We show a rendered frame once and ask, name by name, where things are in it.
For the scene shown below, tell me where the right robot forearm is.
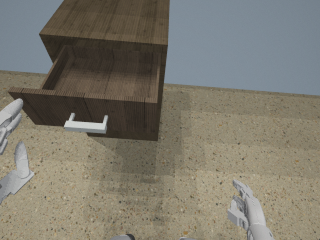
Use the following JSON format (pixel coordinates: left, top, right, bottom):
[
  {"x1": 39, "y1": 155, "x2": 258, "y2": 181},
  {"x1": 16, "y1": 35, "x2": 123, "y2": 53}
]
[{"x1": 247, "y1": 224, "x2": 275, "y2": 240}]

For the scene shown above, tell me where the robot right hand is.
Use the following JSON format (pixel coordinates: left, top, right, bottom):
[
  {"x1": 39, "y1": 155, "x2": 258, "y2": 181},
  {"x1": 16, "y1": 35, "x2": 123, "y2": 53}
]
[{"x1": 227, "y1": 179, "x2": 267, "y2": 231}]

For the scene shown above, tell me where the robot left hand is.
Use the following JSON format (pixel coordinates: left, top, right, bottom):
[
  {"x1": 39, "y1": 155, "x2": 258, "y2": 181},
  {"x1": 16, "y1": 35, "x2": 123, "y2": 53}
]
[{"x1": 0, "y1": 98, "x2": 34, "y2": 205}]

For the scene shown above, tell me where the drawer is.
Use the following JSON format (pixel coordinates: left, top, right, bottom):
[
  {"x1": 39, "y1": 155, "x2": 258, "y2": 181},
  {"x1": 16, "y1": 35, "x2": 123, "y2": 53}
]
[{"x1": 8, "y1": 45, "x2": 161, "y2": 134}]

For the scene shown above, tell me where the handle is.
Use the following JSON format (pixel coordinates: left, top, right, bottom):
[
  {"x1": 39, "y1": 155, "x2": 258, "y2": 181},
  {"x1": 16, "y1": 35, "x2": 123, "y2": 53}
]
[{"x1": 64, "y1": 113, "x2": 108, "y2": 134}]

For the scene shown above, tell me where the cabinet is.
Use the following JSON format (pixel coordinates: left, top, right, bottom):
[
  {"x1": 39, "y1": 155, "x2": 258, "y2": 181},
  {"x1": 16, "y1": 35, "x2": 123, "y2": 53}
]
[{"x1": 39, "y1": 0, "x2": 170, "y2": 141}]

